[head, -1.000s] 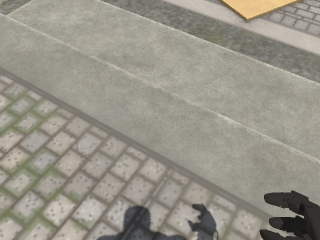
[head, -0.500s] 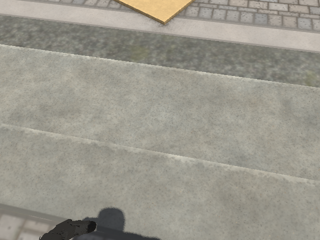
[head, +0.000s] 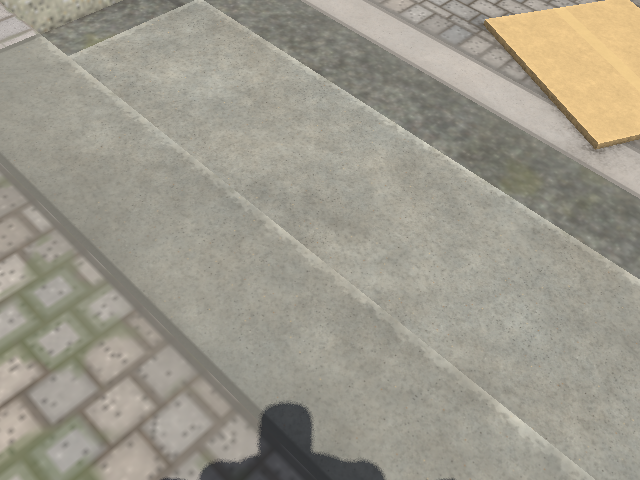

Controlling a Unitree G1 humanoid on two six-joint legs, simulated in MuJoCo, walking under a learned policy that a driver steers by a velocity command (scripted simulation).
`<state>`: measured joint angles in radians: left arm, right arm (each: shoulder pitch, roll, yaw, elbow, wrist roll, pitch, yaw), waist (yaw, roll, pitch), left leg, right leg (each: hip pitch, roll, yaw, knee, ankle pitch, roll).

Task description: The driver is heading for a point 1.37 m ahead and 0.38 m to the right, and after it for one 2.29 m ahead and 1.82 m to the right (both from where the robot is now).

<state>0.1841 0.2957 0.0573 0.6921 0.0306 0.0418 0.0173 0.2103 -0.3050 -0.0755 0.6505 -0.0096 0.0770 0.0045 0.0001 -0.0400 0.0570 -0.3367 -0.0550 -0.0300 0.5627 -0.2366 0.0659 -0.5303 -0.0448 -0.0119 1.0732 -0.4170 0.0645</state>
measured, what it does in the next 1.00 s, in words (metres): steps on the spot, turning right: right foot, then left foot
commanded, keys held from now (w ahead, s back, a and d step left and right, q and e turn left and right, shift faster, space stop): e+shift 0.64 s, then w+e+shift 0.14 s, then w+q+shift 0.22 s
